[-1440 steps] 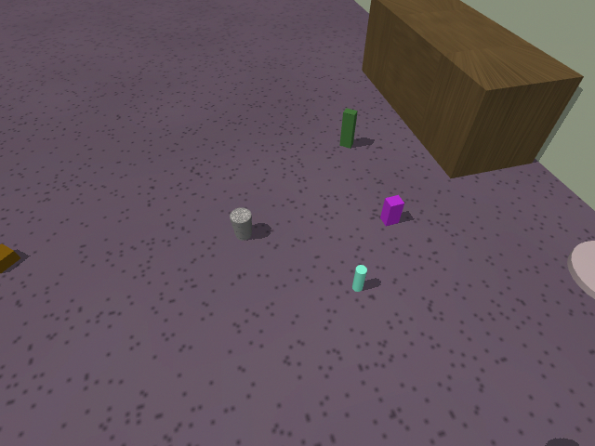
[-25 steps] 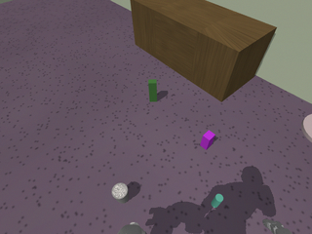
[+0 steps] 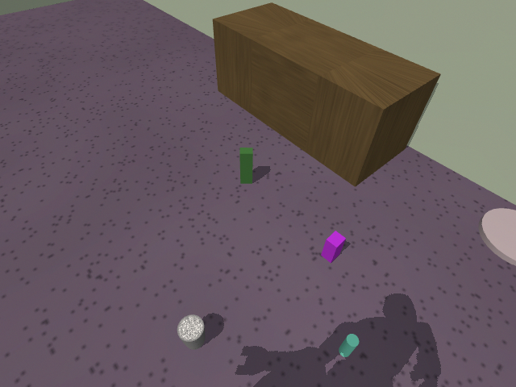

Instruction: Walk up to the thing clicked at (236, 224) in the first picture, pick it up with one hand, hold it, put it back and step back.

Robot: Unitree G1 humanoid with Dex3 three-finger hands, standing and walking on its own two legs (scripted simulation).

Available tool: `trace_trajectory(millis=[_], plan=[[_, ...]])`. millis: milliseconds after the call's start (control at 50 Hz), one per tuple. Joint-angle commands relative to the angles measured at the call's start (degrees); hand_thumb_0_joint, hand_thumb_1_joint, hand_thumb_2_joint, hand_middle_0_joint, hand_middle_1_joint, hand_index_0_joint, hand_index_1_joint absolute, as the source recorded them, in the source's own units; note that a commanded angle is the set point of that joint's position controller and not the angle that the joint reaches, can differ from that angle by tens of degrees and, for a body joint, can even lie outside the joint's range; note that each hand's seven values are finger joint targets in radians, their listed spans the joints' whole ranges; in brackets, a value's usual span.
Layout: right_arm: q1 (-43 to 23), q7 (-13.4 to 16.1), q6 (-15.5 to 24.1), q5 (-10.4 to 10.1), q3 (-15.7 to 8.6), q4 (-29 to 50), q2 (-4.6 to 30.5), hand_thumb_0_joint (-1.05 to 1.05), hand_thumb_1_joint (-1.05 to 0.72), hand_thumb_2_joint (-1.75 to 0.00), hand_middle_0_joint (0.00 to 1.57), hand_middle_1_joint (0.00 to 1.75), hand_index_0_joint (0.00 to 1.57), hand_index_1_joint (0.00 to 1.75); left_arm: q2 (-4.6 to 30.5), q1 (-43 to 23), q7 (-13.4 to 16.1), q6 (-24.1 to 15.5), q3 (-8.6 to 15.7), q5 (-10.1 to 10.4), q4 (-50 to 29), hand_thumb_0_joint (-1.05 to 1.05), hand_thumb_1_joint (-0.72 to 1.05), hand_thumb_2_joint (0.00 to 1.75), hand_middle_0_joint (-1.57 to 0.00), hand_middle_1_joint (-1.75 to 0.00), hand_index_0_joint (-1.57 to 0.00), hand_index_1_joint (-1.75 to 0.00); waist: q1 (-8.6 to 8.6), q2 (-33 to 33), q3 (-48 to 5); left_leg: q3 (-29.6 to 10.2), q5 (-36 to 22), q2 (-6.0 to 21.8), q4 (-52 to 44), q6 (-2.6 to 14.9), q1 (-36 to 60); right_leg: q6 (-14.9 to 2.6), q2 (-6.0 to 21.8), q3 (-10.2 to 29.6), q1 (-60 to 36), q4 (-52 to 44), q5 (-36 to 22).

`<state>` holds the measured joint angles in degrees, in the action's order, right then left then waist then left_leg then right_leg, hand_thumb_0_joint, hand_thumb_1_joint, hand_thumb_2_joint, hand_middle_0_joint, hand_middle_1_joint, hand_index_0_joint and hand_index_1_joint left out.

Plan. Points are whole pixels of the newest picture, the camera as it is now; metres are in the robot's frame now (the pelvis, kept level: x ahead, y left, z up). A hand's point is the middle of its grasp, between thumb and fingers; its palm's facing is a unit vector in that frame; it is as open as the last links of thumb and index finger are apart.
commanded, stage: walk up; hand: left
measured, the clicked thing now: (193, 333) +0.45 +0.23 -0.71
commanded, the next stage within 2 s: none
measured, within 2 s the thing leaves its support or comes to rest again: neither
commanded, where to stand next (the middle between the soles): +0.05 +0.00 m, yaw -1 degrees
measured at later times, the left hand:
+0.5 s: hand out of the picture +0.09 +0.26 -0.15, palm faces +0.03 -0.93 -0.36, open 7.4 cm
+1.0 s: hand out of the picture +0.08 +0.26 -0.15, palm faces +0.05 -0.93 -0.36, open 7.4 cm
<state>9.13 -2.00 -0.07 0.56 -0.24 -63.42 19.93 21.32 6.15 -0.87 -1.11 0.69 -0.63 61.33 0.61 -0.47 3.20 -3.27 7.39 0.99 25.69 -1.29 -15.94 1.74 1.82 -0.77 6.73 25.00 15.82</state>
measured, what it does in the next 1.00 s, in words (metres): stands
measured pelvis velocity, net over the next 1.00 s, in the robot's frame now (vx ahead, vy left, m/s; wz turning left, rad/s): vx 0.02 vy -0.01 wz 0.06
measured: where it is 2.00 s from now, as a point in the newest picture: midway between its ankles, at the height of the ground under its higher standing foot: outside the picture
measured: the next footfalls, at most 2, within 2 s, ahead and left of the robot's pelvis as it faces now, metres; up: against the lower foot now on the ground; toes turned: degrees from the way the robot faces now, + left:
left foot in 1.62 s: -0.05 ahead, +0.14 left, +0.00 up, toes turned +5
right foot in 2.00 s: +0.13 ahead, -0.12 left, +0.00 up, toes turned +4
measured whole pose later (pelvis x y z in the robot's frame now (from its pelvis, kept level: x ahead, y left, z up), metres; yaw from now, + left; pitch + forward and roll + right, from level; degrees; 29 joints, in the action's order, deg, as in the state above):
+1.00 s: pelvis +0.02 -0.01 +0.00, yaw +3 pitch -2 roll -1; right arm 4.8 -1.2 -0.8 0.1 -0.7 -64.8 19.7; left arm 20.5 5.6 -0.3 -0.4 1.7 -1.1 65.0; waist -0.2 0.8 3.9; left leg -6.3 7.5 -0.1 23.1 -1.7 -13.6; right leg 1.8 2.4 -4.2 1.9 20.0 15.8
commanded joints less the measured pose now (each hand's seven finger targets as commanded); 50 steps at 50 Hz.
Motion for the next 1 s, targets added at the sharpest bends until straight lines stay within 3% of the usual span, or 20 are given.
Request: trace_trajectory(millis=[0,100,200,220,320,380,480,820,980], plan=[[-5.42,1.38,1.82,0.01,-2.46,3.82,13.4,0.0,-0.9,-0.9,0.2,0.3,0.2,0.3,11.97,-1.26,1.15,-0.92,2.75,0.35,-1.84,0.0,0.9,0.9,-0.2,-0.3,-0.2,-0.3,-1.26,5.24,-4.65,-7.83,5.34,5.61,-7.74,3.06,1.71,-3.56,3.41,2.81,-0.39,-5.76,-0.39],[-5.52,1.7,1.76,-0.3,-2.46,3.03,12.91,0.0,-0.9,-0.9,0.2,0.3,0.2,0.3,11.85,-1.94,1.3,-1.04,2.62,0.31,-0.77,0.0,0.9,0.9,-0.2,-0.3,-0.2,-0.3,-0.88,3.37,-6.98,-6.02,-4.87,5.56,-4.84,3.29,5.29,-3.35,4.44,2.83,-1.48,-7.2,-5.26],[-5.68,1.8,1.32,-0.48,-2.56,2.31,12.65,0.0,-0.9,-0.9,0.2,0.3,0.2,0.3,11.89,-3.28,1.47,-1.05,2.54,0.39,-0.07,0.0,0.9,0.9,-0.2,-0.3,-0.2,-0.3,-0.29,1.61,-6.39,-5.3,-8.64,5.26,-3.81,3.04,6.53,-3.12,5.11,2.55,-0.9,-8.1,-7.11],[-5.99,1.79,1.22,-0.42,-2.68,2.36,13.0,0.0,-0.9,-0.9,0.2,0.3,0.2,0.3,11.99,-3.53,1.46,-0.96,2.49,0.39,0.0,0.0,0.9,0.9,-0.2,-0.3,-0.2,-0.3,-0.21,1.99,-5.84,-5.35,-6.84,4.91,-4.2,2.96,6.27,-3.08,5.02,2.4,-0.49,-8.09,-6.79],[-7.1,1.71,0.96,-0.39,-2.66,2.26,12.47,0.0,-0.9,-0.9,0.2,0.3,0.2,0.3,11.9,-3.6,1.6,-0.97,2.58,0.2,0.69,0.0,0.9,0.9,-0.2,-0.3,-0.2,-0.3,-0.37,0.15,-5.79,-4.96,-10.54,4.94,-3.45,3.08,7.91,-2.7,5.42,2.05,-0.25,-8.85,-8.27],[-7.15,1.73,0.81,-0.37,-2.68,2.06,12.4,0.0,-0.9,-0.9,0.2,0.3,0.2,0.3,11.75,-4.31,1.59,-0.84,2.66,0.1,0.6,0.0,0.9,0.9,-0.2,-0.3,-0.2,-0.3,-0.17,0.36,-4.75,-5.07,-8.19,4.76,-4.46,2.81,7.1,-2.64,5.3,1.57,-0.15,-9.23,-6.33],[-8.39,1.58,0.72,-0.33,-2.52,2.39,12.02,0.0,-0.9,-0.9,0.2,0.3,0.2,0.3,11.72,-3.3,1.66,-0.88,2.82,0.12,0.91,0.0,0.9,0.9,-0.2,-0.3,-0.2,-0.3,-0.75,0.45,-5.23,-5.08,-10.48,4.63,-4.22,2.68,7.84,-2.32,5.33,1.27,-0.85,-9.56,-7.54],[-8.58,1.83,0.72,-0.19,-2.51,2.46,12.29,0.0,-0.9,-0.9,0.2,0.3,0.2,0.3,11.6,-2.22,1.57,-0.38,3.42,-0.14,0.44,0.0,0.9,0.9,-0.2,-0.3,-0.2,-0.3,-1.0,2.74,-4.81,-7.45,-4.89,4.09,-6.48,2.62,4.56,-2.67,4.75,0.07,-3.47,-8.72,-4.19],[-7.25,1.84,0.44,-0.32,-2.51,2.36,11.82,0.0,-0.9,-0.9,0.2,0.3,0.2,0.3,11.74,-2.31,1.79,-0.44,3.76,-0.14,-0.11,0.0,0.9,0.9,-0.2,-0.3,-0.2,-0.3,-0.83,0.76,-6.05,-5.45,-12.24,3.48,-3.19,2.77,6.64,-2.49,5.43,-0.44,-3.86,-8.87,-8.59]])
